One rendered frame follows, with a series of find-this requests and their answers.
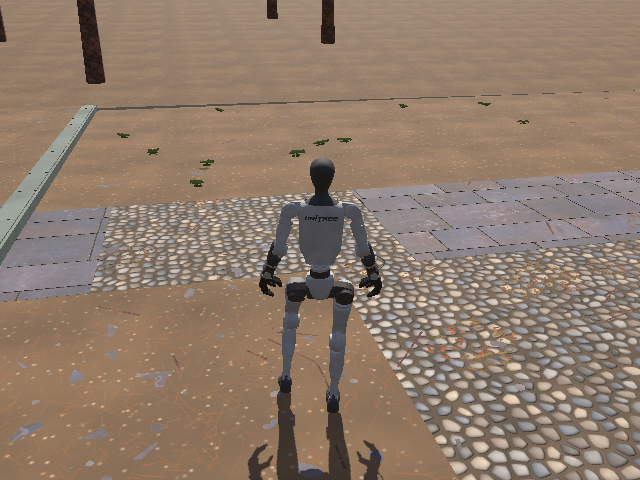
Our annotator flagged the robot left forearm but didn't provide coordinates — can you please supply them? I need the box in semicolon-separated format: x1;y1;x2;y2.
261;241;282;279

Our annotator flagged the robot left hand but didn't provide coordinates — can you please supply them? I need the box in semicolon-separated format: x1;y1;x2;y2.
259;275;282;297

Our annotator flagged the right robot upper arm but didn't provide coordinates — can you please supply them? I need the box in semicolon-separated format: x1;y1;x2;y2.
342;202;371;257

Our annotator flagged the left robot foot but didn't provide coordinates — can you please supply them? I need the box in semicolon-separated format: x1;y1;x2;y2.
278;375;292;393

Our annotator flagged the left robot thigh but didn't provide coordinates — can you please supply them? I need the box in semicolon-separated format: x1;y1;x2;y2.
285;277;307;330

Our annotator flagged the robot right hand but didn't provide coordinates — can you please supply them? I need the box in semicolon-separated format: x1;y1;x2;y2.
359;277;382;297

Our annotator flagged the left robot upper arm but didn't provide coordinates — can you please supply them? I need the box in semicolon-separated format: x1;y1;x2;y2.
272;201;301;257

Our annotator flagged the robot right forearm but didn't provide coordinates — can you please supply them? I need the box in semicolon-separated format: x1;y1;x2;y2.
360;241;380;280

